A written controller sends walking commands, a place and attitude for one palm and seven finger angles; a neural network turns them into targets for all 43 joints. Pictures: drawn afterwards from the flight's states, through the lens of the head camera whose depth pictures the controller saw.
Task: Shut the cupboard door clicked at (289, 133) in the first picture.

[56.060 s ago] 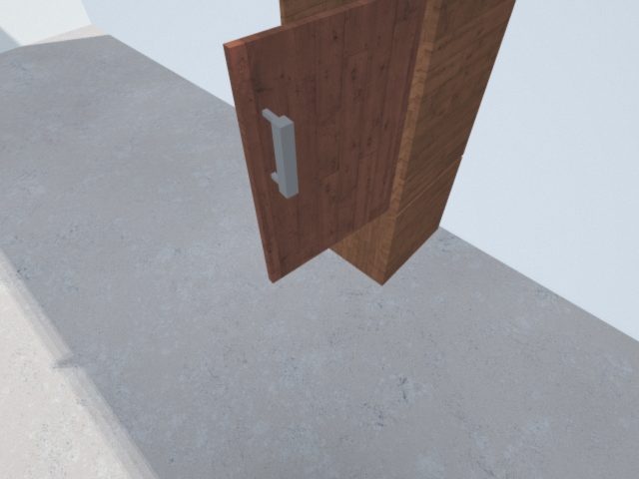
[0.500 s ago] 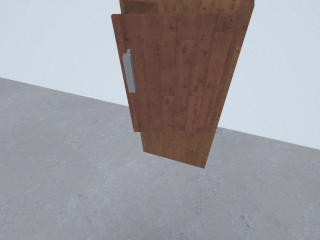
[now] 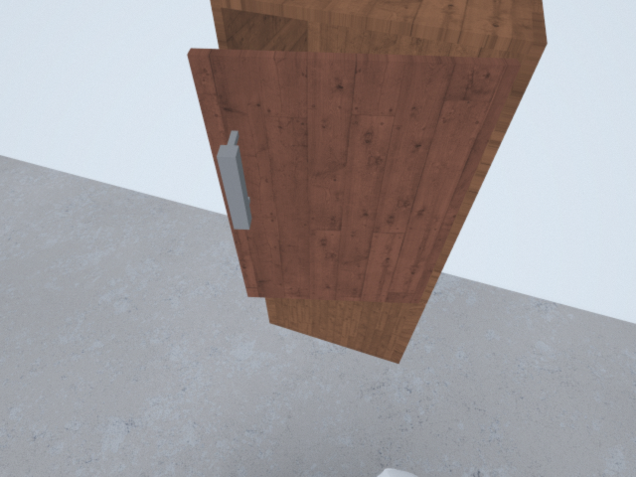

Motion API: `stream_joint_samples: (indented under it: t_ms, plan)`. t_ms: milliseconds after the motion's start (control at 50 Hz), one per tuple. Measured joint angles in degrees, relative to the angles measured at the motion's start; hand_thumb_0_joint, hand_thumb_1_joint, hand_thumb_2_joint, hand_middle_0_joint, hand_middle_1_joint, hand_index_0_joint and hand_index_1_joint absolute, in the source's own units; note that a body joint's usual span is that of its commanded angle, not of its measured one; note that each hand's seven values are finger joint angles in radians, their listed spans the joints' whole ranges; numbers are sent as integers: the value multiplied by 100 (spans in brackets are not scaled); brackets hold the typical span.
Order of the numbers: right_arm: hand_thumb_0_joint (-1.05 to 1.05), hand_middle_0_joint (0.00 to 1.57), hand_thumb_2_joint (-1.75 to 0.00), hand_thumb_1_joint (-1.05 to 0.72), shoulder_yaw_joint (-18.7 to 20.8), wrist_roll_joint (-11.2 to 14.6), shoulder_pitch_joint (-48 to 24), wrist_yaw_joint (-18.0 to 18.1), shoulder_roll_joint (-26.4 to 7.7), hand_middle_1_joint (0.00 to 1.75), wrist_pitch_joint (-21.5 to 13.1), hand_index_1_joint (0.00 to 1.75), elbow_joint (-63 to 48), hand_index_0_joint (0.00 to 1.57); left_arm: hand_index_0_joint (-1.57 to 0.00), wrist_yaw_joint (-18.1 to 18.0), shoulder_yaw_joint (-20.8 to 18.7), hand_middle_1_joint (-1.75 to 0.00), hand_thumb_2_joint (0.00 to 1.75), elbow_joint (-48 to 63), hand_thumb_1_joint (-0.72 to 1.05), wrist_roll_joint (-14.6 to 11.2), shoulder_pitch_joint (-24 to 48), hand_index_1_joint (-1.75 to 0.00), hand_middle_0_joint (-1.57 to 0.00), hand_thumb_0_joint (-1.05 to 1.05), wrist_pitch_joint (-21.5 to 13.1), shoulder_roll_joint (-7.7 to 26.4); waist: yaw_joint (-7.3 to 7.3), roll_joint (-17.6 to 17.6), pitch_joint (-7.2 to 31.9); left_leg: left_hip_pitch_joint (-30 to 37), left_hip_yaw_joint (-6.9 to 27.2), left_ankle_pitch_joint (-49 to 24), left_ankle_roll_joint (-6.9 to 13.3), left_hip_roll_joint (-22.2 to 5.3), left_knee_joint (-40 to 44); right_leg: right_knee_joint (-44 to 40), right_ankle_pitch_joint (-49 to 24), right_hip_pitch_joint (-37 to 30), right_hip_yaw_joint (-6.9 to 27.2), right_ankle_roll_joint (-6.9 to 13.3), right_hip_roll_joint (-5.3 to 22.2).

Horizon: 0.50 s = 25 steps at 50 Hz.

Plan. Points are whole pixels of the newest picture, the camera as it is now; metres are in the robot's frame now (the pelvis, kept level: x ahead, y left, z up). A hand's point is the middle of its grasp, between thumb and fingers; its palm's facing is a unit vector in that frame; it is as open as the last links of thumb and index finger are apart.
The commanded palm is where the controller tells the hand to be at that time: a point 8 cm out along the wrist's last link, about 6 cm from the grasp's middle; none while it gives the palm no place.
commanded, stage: come to a stop and stand still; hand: left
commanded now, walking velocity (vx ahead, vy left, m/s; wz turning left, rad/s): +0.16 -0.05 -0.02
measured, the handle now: (238, 181) +0.52 +0.16 +0.06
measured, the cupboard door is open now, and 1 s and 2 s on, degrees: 16 16 16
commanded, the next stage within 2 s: look again from close up in 1.18 s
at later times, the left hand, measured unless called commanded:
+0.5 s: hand out of the picture +0.13 +0.15 -0.18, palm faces +0.06 -0.97 -0.22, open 7.3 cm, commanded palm none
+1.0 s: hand out of the picture +0.04 +0.16 -0.17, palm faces -0.01 -0.98 -0.21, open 7.4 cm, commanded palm none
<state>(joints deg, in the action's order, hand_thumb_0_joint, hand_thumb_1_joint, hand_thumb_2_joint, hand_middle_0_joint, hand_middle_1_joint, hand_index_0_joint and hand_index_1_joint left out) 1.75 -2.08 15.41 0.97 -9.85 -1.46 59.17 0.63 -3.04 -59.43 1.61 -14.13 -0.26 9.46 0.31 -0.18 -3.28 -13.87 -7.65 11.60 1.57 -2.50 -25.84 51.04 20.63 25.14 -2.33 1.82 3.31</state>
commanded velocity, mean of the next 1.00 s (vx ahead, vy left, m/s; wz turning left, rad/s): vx -0.09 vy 0.04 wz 0.00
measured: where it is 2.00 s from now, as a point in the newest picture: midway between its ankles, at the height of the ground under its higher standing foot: outside the picture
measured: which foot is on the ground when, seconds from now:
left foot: down 0.00-0.12, up 0.14-0.54, down 0.56-1.00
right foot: up 0.00-0.10, down 0.12-0.56, up 0.58-0.86, down 0.88-1.00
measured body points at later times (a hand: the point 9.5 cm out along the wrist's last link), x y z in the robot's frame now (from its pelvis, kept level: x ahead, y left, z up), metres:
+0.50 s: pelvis +0.08 -0.03 +0.00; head +0.13 -0.03 +0.44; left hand +0.13 +0.20 -0.16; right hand +0.16 -0.28 -0.15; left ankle +0.10 +0.07 -0.72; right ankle +0.09 -0.14 -0.74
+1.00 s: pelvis +0.04 -0.01 +0.00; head +0.04 -0.02 +0.45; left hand +0.04 +0.21 -0.16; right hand +0.08 -0.25 -0.16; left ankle +0.11 +0.08 -0.74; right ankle +0.01 -0.14 -0.74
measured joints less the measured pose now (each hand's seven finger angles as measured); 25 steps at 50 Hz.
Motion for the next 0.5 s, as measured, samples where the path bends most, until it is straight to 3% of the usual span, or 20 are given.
stream_joint_samples:
  t_ms: [120, 220, 360, 440, 500]
  plan:
    - [0, 20, -89, -92, 48, 43, 289, -78, 4, 30, 162, 30, 224, 20, -19, -14, -1, -30, 90, 117, 91, 25, 41, -30, -20, 0, -106, 118, 44, 50, 159, 221, -23, 594, -274, -103, -421, -1853, -673, -628, -36, -87, -18]
    - [1, 20, -89, -91, 16, 130, 158, -19, -69, 30, 271, 30, 303, 20, -19, -164, 129, -30, 90, -119, 93, -5, 105, -30, -20, 0, -184, -68, 99, -200, 138, -27, 320, 1554, -268, -100, -1156, -1992, -531, -906, -200, 41, -249]
    - [0, 20, -89, -91, 0, 194, -307, 46, -16, 30, 358, 30, 161, 20, -20, -301, 121, -30, 90, -133, 94, -32, 389, -30, -20, 0, -61, -21, -21, 24, -163, -316, 362, 1447, -395, 162, -1261, -2264, -564, -1158, -217, 89, -209]
    - [0, 20, -89, -91, 67, 183, -623, 42, -113, 30, 467, 30, 25, 20, -20, -321, 70, -30, 90, -45, 93, -2, 473, -30, -20, 0, 42, -22, -122, 83, -331, -623, 434, 1545, -420, 294, -1767, -2301, -580, -1249, -246, 33, -153]
    - [0, 20, -89, -91, 101, 180, -804, 14, -161, 30, 473, 30, -113, 20, -20, -320, 34, -30, 90, -13, 92, 14, 451, -30, -20, 0, 122, 31, -145, 157, -370, -609, 462, 1221, -410, 306, -1532, -2225, -560, -1241, -240, -59, -108]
